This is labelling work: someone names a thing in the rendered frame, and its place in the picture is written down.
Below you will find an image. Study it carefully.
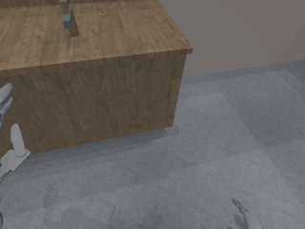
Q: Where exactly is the right robot hand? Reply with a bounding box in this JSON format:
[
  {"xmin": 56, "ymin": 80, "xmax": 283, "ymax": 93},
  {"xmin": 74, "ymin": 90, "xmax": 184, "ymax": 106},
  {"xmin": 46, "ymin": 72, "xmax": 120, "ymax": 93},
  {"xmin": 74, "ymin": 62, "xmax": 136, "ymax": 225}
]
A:
[{"xmin": 228, "ymin": 197, "xmax": 264, "ymax": 229}]

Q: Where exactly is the counter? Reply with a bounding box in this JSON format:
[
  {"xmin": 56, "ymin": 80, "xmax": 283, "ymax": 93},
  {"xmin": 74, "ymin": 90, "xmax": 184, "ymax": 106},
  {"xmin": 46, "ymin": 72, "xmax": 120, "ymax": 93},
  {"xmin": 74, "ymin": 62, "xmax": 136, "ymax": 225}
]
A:
[{"xmin": 0, "ymin": 0, "xmax": 193, "ymax": 158}]

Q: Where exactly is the left robot hand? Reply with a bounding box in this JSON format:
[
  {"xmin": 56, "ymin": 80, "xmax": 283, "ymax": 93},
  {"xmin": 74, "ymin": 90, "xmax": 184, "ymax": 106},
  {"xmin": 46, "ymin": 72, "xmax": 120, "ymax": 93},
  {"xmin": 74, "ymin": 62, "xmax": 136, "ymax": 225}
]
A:
[{"xmin": 0, "ymin": 83, "xmax": 31, "ymax": 183}]

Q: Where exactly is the tap lever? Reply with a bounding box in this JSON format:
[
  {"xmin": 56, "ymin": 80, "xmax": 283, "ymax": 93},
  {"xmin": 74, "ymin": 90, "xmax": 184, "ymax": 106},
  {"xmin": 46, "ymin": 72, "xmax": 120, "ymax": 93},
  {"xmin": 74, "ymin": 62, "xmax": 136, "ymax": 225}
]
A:
[{"xmin": 62, "ymin": 11, "xmax": 72, "ymax": 29}]

